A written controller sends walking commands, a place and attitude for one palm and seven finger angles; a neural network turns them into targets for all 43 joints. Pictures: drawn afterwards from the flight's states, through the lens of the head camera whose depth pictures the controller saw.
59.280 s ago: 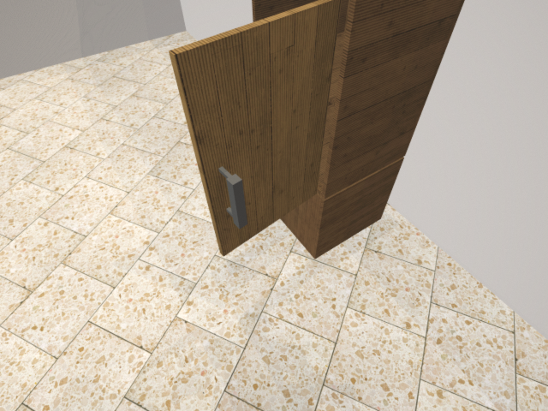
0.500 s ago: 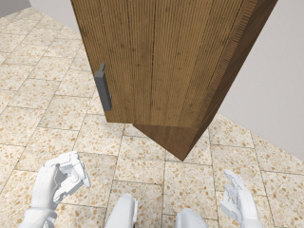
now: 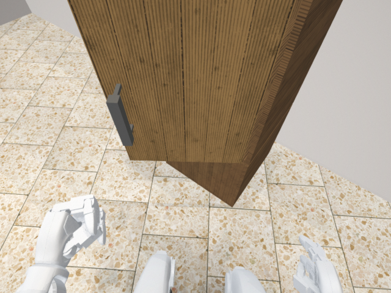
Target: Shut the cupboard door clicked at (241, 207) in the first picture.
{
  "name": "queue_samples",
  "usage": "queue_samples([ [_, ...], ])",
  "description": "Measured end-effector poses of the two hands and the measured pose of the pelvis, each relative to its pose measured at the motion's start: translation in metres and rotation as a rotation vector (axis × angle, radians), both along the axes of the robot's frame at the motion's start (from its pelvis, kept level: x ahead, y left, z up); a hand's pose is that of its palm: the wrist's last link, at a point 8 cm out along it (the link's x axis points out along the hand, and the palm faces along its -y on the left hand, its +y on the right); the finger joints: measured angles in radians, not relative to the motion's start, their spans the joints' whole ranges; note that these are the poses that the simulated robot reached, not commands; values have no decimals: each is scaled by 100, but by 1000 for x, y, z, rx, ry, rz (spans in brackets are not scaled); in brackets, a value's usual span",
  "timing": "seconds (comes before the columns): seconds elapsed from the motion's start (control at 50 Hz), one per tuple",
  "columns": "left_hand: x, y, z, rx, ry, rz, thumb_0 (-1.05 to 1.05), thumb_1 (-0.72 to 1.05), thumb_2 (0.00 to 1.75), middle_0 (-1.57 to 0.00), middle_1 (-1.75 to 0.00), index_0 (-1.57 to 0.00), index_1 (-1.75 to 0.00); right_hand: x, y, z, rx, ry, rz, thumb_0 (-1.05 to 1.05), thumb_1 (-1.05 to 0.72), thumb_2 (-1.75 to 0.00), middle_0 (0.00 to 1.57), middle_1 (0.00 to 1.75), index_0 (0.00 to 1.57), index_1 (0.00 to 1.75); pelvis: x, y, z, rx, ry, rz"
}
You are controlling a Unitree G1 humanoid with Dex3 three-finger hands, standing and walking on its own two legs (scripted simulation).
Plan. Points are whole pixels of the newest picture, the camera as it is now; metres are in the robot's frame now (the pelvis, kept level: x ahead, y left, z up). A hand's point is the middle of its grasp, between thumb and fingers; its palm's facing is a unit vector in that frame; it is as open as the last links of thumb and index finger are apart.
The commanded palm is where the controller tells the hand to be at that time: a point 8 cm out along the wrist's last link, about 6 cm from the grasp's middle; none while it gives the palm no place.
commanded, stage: raise the hand and make a fist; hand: left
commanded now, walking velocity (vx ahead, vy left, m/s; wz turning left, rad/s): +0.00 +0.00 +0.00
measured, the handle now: (123, 116) +0.50 +0.22 +0.03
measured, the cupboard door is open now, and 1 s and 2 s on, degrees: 35 35 34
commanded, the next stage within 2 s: bring the fist close to the handle in 0.18 s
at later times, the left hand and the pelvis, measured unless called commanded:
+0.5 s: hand (99, 215) +0.25 +0.20 +0.05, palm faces +0.01 -1.00 -0.03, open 3.1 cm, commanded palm +0.24 +0.24 +0.05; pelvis +0.00 +0.01 -0.01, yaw +0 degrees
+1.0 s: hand (115, 168) +0.35 +0.19 +0.04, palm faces +0.03 -1.00 -0.03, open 3.1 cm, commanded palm +0.34 +0.24 +0.04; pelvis +0.00 +0.01 +0.00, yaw -1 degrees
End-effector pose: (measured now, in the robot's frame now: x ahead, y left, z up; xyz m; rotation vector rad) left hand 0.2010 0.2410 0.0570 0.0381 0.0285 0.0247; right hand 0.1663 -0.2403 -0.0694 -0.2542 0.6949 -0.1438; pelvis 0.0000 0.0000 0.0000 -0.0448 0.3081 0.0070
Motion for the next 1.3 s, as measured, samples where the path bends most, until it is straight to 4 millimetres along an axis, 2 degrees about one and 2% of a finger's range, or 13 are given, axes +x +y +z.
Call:
queue_samples([
  [0.3,-4,6,-1,-5,-5,3,1,90,90,-130,-150,-130,-150,12,15,5,10,-26,32,2,-91,-90,20,30,20,30,-1,5,0,-8,-2,4],
  [0.38,0,7,-3,-4,-13,-3,1,90,90,-130,-150,-130,-150,14,19,5,5,-30,49,2,-91,-90,20,30,20,30,-2,6,-1,-12,1,9],
  [0.54,36,7,-8,-15,-44,-25,1,90,90,-130,-150,-130,-150,8,18,-3,-9,1,52,2,-91,-90,20,30,20,30,-5,8,-5,-18,13,9],
  [0.86,99,2,-12,-12,-37,-15,1,90,90,-130,-150,-130,-150,-27,4,-12,-18,141,-14,1,-91,-90,20,30,20,30,-2,10,2,-5,33,-6],
  [1.3,185,7,-20,-13,-44,19,1,90,90,-130,-150,-130,-150,-65,-16,-36,-29,309,-95,1,-91,-90,20,30,20,30,-1,4,-6,7,88,-24],
])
